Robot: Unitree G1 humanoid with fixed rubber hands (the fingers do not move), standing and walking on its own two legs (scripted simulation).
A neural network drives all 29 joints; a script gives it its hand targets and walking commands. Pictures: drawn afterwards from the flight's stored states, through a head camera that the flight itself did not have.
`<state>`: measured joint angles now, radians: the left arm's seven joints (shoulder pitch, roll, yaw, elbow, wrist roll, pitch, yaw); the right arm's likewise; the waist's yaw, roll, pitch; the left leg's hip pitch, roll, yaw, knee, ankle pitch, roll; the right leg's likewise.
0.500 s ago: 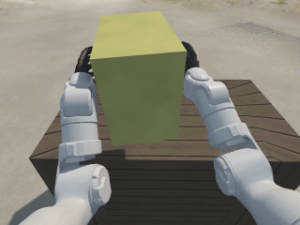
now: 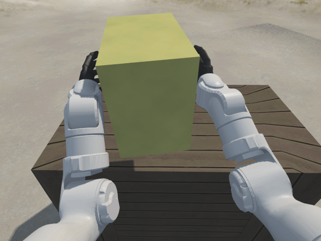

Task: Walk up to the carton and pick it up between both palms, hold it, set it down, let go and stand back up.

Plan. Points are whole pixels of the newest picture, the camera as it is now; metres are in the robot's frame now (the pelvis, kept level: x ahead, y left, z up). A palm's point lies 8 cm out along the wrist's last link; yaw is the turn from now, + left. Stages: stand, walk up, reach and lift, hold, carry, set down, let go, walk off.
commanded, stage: hold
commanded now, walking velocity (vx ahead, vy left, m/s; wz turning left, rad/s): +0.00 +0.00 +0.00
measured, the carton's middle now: (147, 81) +0.41 +0.00 +0.25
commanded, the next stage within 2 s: none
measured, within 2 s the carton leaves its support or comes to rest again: neither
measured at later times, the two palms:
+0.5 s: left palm (88, 84) +0.36 +0.13 +0.27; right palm (204, 78) +0.36 -0.13 +0.27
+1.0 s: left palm (89, 84) +0.36 +0.13 +0.27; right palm (203, 78) +0.36 -0.13 +0.27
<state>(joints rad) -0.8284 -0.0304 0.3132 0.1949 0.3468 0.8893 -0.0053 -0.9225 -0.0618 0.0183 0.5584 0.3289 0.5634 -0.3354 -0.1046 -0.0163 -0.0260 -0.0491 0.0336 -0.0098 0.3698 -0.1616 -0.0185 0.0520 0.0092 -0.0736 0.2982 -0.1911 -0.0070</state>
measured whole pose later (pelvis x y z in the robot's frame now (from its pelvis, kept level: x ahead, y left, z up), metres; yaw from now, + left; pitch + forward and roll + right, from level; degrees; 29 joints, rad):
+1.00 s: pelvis +0.00 +0.00 +0.00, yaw +0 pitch -9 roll -1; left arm -0.86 -0.02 0.32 0.24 0.35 0.87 -0.01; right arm -0.94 -0.06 0.00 0.60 0.32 0.55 -0.33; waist -0.10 -0.02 -0.04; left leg -0.05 0.03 -0.01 0.37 -0.16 -0.02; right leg 0.04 0.01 -0.07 0.30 -0.19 -0.01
